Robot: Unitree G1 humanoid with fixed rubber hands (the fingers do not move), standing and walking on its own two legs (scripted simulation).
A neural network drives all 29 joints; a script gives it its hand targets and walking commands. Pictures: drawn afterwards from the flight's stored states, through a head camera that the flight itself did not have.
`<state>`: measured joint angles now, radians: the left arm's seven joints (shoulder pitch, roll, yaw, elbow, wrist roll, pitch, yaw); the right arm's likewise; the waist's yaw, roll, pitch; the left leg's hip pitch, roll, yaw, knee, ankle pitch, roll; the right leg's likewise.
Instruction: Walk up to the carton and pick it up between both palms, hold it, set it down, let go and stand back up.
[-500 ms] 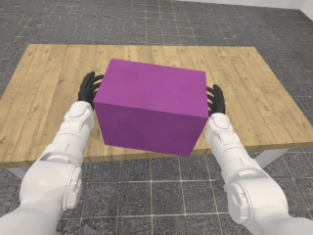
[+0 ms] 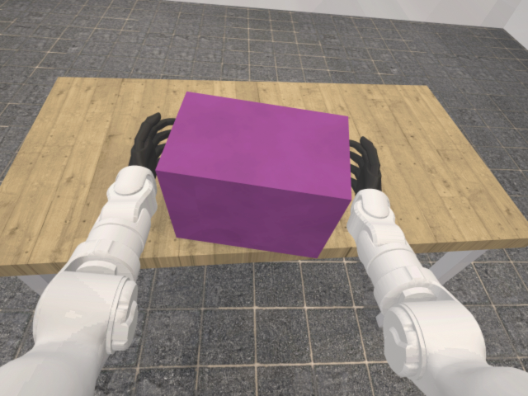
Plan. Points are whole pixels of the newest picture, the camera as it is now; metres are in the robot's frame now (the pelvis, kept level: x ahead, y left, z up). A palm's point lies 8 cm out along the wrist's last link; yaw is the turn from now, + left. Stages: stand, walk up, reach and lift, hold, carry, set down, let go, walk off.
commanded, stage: reach and lift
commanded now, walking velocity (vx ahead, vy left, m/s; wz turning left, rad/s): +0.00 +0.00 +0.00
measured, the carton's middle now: (256, 180) +0.45 -0.01 +0.06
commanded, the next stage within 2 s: none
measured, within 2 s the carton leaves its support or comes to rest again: neither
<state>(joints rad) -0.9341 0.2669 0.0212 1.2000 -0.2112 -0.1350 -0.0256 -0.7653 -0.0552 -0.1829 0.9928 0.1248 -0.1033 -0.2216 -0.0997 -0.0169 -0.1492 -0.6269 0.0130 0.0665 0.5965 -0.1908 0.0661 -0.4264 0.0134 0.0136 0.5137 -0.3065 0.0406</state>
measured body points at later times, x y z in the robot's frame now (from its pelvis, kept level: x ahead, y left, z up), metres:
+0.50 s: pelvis -0.01 +0.00 +0.00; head -0.03 +0.04 +0.45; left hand +0.44 +0.16 +0.14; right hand +0.39 -0.19 +0.14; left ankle +0.06 +0.07 -0.73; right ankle -0.04 -0.15 -0.73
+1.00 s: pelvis -0.03 -0.01 +0.00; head -0.08 +0.01 +0.45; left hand +0.40 +0.16 +0.17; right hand +0.37 -0.19 +0.16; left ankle +0.06 +0.07 -0.73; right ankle -0.04 -0.15 -0.73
